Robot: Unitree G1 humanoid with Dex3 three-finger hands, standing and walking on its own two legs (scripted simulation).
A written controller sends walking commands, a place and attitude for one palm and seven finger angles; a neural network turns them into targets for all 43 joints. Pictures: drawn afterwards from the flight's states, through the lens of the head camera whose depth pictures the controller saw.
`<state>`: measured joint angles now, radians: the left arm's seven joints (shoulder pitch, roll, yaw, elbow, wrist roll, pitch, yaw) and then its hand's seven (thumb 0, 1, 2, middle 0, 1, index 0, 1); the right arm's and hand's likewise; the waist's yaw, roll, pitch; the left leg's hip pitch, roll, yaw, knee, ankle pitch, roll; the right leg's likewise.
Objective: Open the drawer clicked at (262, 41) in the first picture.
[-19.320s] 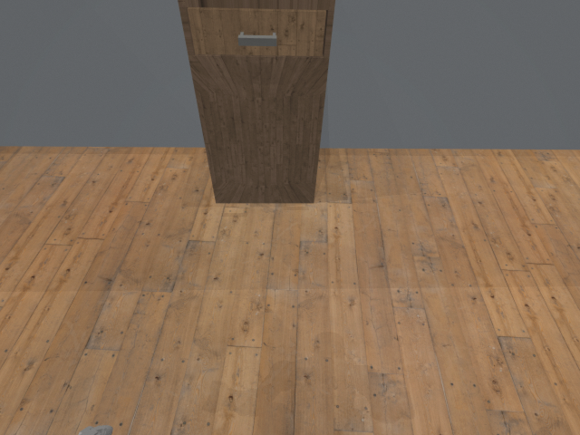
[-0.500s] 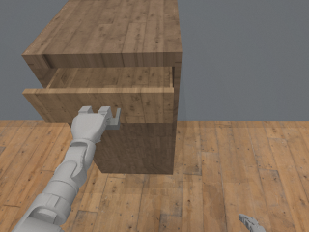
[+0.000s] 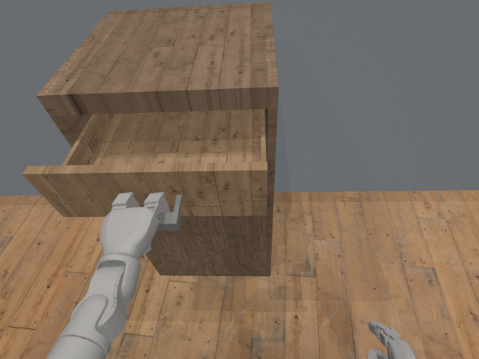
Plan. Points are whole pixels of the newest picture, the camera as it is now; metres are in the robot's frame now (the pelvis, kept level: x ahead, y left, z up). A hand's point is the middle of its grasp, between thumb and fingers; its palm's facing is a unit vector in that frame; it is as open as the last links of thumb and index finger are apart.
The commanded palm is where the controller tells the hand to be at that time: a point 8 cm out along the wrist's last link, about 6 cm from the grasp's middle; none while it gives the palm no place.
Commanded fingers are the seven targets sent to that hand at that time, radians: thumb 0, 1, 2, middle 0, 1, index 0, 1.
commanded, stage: pull the drawer open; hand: left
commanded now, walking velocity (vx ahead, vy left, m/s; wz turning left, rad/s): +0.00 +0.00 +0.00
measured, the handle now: (148, 211) +0.36 +0.20 +0.04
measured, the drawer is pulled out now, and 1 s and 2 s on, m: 0.16 0.29 0.29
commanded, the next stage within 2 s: open the thumb to release the handle in 1.26 s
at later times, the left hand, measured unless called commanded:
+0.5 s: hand (136, 271) +0.25 +0.20 +0.02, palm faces +0.00 -0.10 -1.00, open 5.7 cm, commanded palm +0.22 +0.20 +0.07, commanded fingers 0.00 0.90 0.90 -0.40 -1.35 -0.40 -1.35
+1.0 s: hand (125, 315) +0.19 +0.19 +0.02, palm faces +0.02 -0.11 -0.99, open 5.8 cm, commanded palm +0.15 +0.19 +0.07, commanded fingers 0.00 0.90 0.90 -0.40 -1.35 -0.40 -1.35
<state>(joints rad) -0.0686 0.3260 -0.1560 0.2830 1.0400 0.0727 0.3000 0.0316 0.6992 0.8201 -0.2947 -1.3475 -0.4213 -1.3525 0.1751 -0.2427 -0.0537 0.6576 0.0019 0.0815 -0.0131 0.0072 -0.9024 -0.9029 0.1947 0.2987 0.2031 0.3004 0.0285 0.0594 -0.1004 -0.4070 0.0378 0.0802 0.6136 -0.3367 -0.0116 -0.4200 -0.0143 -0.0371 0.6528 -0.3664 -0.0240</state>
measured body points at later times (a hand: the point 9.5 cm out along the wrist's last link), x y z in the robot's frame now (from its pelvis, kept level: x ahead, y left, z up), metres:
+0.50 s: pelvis +0.00 -0.01 +0.00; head +0.01 -0.04 +0.45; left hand +0.25 +0.20 +0.07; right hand +0.21 -0.21 -0.11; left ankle -0.02 +0.13 -0.72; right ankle -0.03 -0.10 -0.72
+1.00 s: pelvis -0.01 -0.01 -0.01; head +0.01 -0.05 +0.44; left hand +0.18 +0.20 +0.07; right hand +0.21 -0.22 -0.11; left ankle -0.02 +0.13 -0.72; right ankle -0.03 -0.10 -0.72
